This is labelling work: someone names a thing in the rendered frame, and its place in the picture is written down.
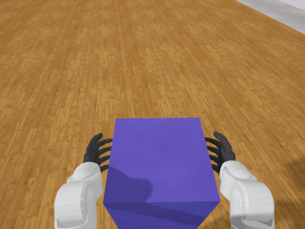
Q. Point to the robot right forearm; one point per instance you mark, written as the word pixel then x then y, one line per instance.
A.
pixel 252 205

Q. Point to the robot left forearm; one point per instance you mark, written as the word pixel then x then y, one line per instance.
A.
pixel 75 201

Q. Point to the robot right hand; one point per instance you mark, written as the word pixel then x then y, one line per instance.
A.
pixel 225 151

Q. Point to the carton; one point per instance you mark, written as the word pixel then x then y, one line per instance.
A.
pixel 160 174

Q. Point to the robot left hand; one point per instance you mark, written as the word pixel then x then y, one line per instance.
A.
pixel 93 154

